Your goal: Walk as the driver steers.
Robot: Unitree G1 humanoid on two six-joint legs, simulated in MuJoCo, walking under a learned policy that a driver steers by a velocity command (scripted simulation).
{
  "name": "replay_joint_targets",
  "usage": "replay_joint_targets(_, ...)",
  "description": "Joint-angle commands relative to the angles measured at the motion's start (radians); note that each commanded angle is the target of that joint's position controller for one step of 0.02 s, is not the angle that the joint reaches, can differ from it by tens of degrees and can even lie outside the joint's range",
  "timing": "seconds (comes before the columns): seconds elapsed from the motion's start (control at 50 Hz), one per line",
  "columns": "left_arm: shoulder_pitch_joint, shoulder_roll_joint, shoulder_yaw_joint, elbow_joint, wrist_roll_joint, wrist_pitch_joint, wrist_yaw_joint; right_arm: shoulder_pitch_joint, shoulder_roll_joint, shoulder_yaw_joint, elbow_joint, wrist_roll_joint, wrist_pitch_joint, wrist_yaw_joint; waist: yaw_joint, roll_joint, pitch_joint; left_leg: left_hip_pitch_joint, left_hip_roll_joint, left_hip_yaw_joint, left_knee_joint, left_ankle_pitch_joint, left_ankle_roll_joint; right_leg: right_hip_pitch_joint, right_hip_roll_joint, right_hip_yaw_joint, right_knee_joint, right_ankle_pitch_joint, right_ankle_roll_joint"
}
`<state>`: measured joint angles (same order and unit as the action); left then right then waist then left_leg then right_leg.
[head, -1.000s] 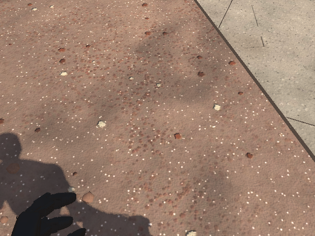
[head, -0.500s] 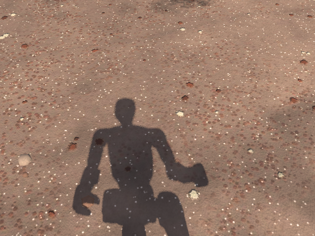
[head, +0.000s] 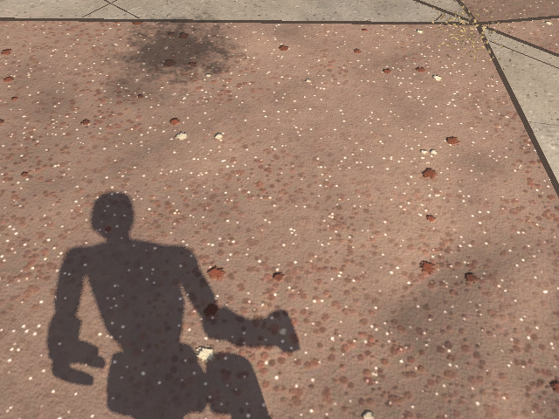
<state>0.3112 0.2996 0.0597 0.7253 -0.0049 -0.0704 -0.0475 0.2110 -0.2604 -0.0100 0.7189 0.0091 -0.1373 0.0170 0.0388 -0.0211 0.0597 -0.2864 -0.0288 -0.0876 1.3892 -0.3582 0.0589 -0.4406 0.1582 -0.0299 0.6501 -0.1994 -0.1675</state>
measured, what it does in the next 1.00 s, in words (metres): walks ahead, turning right: left foot, then right foot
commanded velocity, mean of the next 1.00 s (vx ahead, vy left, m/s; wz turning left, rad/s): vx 1.00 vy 0.00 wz -0.70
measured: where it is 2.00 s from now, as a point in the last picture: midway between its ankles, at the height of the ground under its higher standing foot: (459, 195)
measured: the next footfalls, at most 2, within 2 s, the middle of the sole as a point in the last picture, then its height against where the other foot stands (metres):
left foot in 0.30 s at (234, 387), level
right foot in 0.78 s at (405, 304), level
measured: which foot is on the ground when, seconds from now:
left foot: up 0.00-0.28, down 0.30-0.76, up 0.78-1.00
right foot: down 0.00-0.32, up 0.34-0.76, down 0.78-1.00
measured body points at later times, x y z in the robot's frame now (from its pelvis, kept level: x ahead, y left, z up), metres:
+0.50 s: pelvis +0.46 +0.03 +0.02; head +0.47 +0.01 +0.47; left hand +0.74 +0.19 -0.06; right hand +0.38 -0.27 -0.08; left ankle +0.50 +0.15 -0.71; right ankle +0.39 -0.06 -0.60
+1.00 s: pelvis +0.81 -0.24 +0.02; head +0.82 -0.24 +0.47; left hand +1.02 -0.07 -0.10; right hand +0.74 -0.53 -0.08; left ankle +0.97 -0.13 -0.61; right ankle +0.75 -0.26 -0.71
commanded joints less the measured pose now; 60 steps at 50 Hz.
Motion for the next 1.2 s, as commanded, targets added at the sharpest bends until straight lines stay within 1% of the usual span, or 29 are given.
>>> replay_joint_targets(0.02,0.021,0.112,0.027,-0.092,0.007,-0.029,0.005,-0.022,-0.107,-0.022,-0.133,-0.018,-0.037,-0.003,-0.072,0.112,-0.054,-0.391,0.071,-0.087,-0.079,0.044,-0.005,0.297,-0.264,0.652,-0.440,-0.225,-0.186)
replay_joint_targets(0.08,0.002,0.089,0.019,-0.091,-0.022,-0.026,0.026,-0.066,-0.122,-0.027,-0.152,-0.033,-0.004,-0.022,-0.082,0.065,0.022,-0.329,0.102,-0.030,-0.316,0.086,-0.077,0.105,-0.185,0.478,-0.457,-0.017,-0.168)
replay_joint_targets(0.14,0.025,0.108,0.026,-0.068,-0.032,-0.013,0.053,-0.254,-0.047,-0.006,-0.223,-0.041,-0.004,-0.022,-0.008,0.001,0.050,-0.159,0.042,0.043,-0.663,0.358,-0.122,-0.063,-0.096,0.359,-0.440,0.056,-0.101)
replay_joint_targets(0.24,0.089,0.109,0.040,-0.027,-0.051,-0.002,0.066,-0.304,-0.130,-0.052,-0.252,0.026,-0.014,-0.022,0.029,-0.087,-0.021,-0.024,0.008,-0.035,-0.922,0.456,-0.137,0.153,-0.147,0.490,-0.329,-0.026,-0.025)
replay_joint_targets(0.28,0.059,0.117,0.046,-0.032,-0.035,0.008,0.065,-0.149,-0.191,-0.090,-0.221,0.035,-0.026,-0.027,-0.074,-0.102,-0.121,0.114,0.002,-0.015,-0.929,0.354,-0.099,0.266,-0.151,0.484,-0.119,0.253,0.019)
replay_joint_targets(0.3,0.012,0.100,0.037,-0.058,-0.007,0.014,0.055,0.075,-0.213,-0.106,-0.183,0.039,-0.022,-0.033,-0.194,-0.109,-0.275,0.363,0.070,-0.033,-0.840,0.279,-0.065,0.209,-0.134,0.433,0.133,0.344,0.059)
replay_joint_targets(0.32,0.029,-0.015,-0.003,-0.091,0.032,0.012,0.047,0.309,-0.264,-0.112,-0.144,0.030,-0.007,-0.042,-0.241,0.067,-0.447,0.693,0.249,-0.256,-0.792,0.018,-0.029,0.010,-0.086,0.346,0.495,-0.050,0.072)
replay_joint_targets(0.34,0.213,-0.064,-0.031,-0.143,-0.063,-0.002,0.039,0.281,-0.332,-0.118,-0.116,-0.016,-0.007,-0.015,-0.091,0.624,-0.548,0.866,0.492,-0.929,-1.066,-0.450,0.163,-0.334,-0.045,0.256,0.797,-0.355,0.101)
replay_joint_targets(0.36,0.152,0.031,-0.022,-0.100,-0.082,0.010,0.055,0.192,-0.206,-0.102,-0.161,-0.015,0.003,-0.016,-0.139,0.429,-0.383,0.754,0.443,-0.897,-1.124,-0.621,0.136,-0.440,-0.148,0.223,0.875,-0.244,0.104)
replay_joint_targets(0.4,-0.073,0.091,-0.005,-0.134,-0.023,0.019,0.050,0.154,-0.148,-0.087,-0.129,-0.019,0.020,-0.023,-0.166,0.050,-0.143,0.479,0.349,-0.505,-1.105,-0.180,0.072,-0.417,-0.206,0.152,0.829,-0.138,0.104)
replay_joint_targets(0.44,-0.114,0.067,0.001,-0.167,-0.025,0.025,0.032,0.110,-0.114,-0.076,-0.084,-0.033,0.016,-0.021,-0.105,0.061,-0.051,0.299,0.298,-0.304,-1.120,0.056,0.068,-0.352,-0.276,0.164,0.737,-0.092,0.099)
replay_joint_targets(0.5,-0.130,0.017,-0.009,-0.196,-0.049,0.053,0.019,0.096,-0.060,-0.062,-0.025,-0.003,0.014,-0.009,-0.061,0.102,-0.003,0.234,0.276,-0.121,-1.156,0.199,0.057,-0.401,-0.322,0.141,0.707,-0.089,0.093)
replay_joint_targets(0.56,-0.177,0.019,-0.018,-0.219,-0.034,0.049,0.007,0.056,-0.113,-0.071,-0.006,-0.017,0.013,-0.017,-0.036,0.069,0.050,0.161,0.262,0.040,-1.216,0.329,0.056,-0.419,-0.324,0.117,0.607,0.058,0.119)
replay_joint_targets(0.64,-0.333,0.029,-0.020,-0.249,-0.029,0.031,-0.019,0.126,-0.170,-0.075,0.035,-0.021,0.013,-0.031,-0.092,0.004,0.103,0.212,0.226,0.213,-1.254,0.493,-0.004,-0.366,-0.276,-0.003,0.319,0.265,0.096)
replay_joint_targets(0.7,-0.395,0.035,-0.014,-0.272,-0.031,0.008,-0.040,0.223,-0.234,-0.078,0.077,-0.019,0.022,-0.038,-0.084,0.056,0.067,0.282,0.239,0.271,-1.186,1.122,-0.033,-0.146,-0.141,-0.123,0.146,0.240,0.035)
replay_joint_targets(0.74,-0.280,0.088,0.017,-0.256,-0.030,0.013,-0.035,0.225,-0.293,-0.087,0.087,-0.014,0.039,-0.051,0.025,0.158,-0.022,0.364,0.291,0.268,-0.980,1.540,-0.005,0.012,-0.068,-0.139,0.122,0.107,-0.006)
replay_joint_targets(0.78,0.191,0.191,0.082,-0.124,-0.034,0.036,-0.002,0.090,-0.292,-0.081,0.059,-0.012,0.048,-0.049,0.290,0.152,-0.197,0.154,0.256,0.269,-0.452,1.466,0.006,0.560,-0.106,-0.025,-0.066,0.209,-0.087)
replay_joint_targets(0.8,0.220,0.237,0.073,-0.063,-0.026,0.040,0.015,0.180,-0.101,-0.032,0.038,-0.045,0.031,-0.034,0.141,-0.190,-0.230,-0.243,0.080,0.232,-0.002,-0.053,-0.002,0.885,-0.284,0.251,0.052,0.242,-0.109)
replay_joint_targets(0.82,0.180,0.213,0.056,-0.115,0.009,0.017,0.014,0.318,-0.080,-0.005,0.018,0.034,-0.011,-0.014,0.067,-0.255,-0.513,-0.433,0.002,-0.030,0.210,-0.221,0.027,1.045,-0.507,0.806,-0.177,-0.182,-0.290)
replay_joint_targets(0.84,0.196,0.145,0.053,-0.091,0.010,0.005,0.012,0.136,-0.177,-0.033,0.009,0.070,-0.025,-0.014,0.151,-0.055,-0.394,-0.483,0.048,-0.059,0.183,-0.101,0.044,0.894,-0.485,0.801,-0.348,-0.352,-0.214)
replay_joint_targets(0.86,0.139,0.137,0.045,-0.072,0.006,-0.012,0.011,0.047,-0.156,-0.028,-0.034,0.088,-0.026,-0.018,0.102,0.030,-0.189,-0.513,0.076,-0.052,0.108,-0.035,0.049,0.694,-0.474,0.695,-0.404,-0.342,-0.186)
replay_joint_targets(0.88,0.046,0.095,0.032,-0.066,0.012,-0.030,0.008,0.031,-0.124,-0.023,-0.018,0.072,-0.015,-0.025,0.038,0.124,-0.079,-0.478,0.126,-0.058,0.037,0.033,0.039,0.506,-0.449,0.582,-0.425,-0.248,-0.150)
replay_joint_targets(0.92,-0.041,0.006,0.009,-0.056,0.038,-0.051,0.002,0.130,-0.112,-0.034,0.027,0.057,0.037,-0.017,-0.060,0.050,-0.025,-0.361,0.189,-0.078,-0.020,0.123,0.015,0.290,-0.387,0.371,-0.446,-0.125,-0.095)
replay_joint_targets(0.94,-0.052,-0.008,0.007,-0.042,0.024,-0.057,-0.001,0.153,-0.096,-0.037,0.041,0.053,0.060,-0.017,-0.079,0.026,-0.015,-0.349,0.205,-0.075,-0.051,0.136,0.003,0.239,-0.367,0.281,-0.462,-0.072,-0.068)
replay_joint_targets(1.02,-0.079,0.026,0.013,-0.011,0.028,-0.072,0.021,0.023,-0.062,-0.028,-0.003,0.025,0.079,-0.015,-0.071,0.004,0.092,-0.392,0.181,-0.013,-0.262,0.322,-0.046,0.110,-0.283,-0.039,-0.513,0.424,0.032)
replay_joint_targets(1.08,-0.051,0.049,0.009,-0.001,0.028,-0.075,0.064,-0.079,-0.034,-0.019,-0.027,-0.005,0.047,0.019,-0.019,0.039,0.063,-0.245,0.097,0.155,-0.607,0.644,-0.056,0.113,-0.218,-0.178,-0.456,0.577,0.104)
replay_joint_targets(1.12,0.009,0.111,0.020,0.018,0.016,-0.061,0.091,-0.108,-0.034,-0.023,-0.047,0.000,0.040,0.049,-0.002,0.010,0.008,-0.194,0.033,0.208,-0.742,0.724,-0.053,0.255,-0.246,-0.183,-0.376,0.699,0.130)
replay_joint_targets(1.16,-0.022,0.164,0.037,0.001,0.003,-0.026,0.109,0.014,-0.104,-0.055,-0.039,0.008,0.050,0.067,-0.070,-0.079,-0.089,-0.100,-0.040,0.241,-0.768,0.606,-0.029,0.400,-0.284,-0.181,-0.195,0.955,0.163)
replay_joint_targets(1.2,-0.136,0.176,0.045,-0.039,-0.004,-0.002,0.104,0.339,-0.232,-0.114,0.024,0.008,0.084,0.051,-0.258,-0.100,-0.222,0.238,-0.054,0.175,-0.734,0.508,0.039,0.314,-0.306,-0.148,0.204,0.995,0.172)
